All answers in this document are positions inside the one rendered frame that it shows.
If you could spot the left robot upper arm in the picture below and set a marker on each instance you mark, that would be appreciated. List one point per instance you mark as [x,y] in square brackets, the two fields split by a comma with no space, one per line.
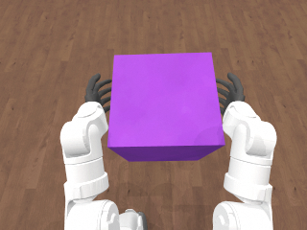
[93,215]

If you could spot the robot right forearm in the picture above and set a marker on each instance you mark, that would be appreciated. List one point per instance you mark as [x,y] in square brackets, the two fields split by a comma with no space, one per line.
[252,147]

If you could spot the left robot foot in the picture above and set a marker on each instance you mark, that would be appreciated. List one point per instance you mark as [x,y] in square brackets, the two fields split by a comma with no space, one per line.
[144,220]

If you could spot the robot left forearm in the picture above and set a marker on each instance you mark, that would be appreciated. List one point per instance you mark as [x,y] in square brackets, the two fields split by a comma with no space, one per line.
[83,156]

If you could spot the carton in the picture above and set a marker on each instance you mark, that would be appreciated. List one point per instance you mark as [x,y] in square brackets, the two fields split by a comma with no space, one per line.
[164,107]

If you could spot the robot left hand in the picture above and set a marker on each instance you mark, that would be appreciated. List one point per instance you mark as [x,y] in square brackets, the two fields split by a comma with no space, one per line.
[94,95]

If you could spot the robot right hand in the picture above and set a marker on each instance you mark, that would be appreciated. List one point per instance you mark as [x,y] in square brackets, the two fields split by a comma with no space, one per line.
[235,94]

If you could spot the right robot upper arm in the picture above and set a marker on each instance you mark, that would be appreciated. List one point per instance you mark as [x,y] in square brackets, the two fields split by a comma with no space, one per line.
[230,215]

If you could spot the robot left thigh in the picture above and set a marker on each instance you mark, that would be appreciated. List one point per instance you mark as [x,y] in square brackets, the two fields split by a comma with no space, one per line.
[130,221]

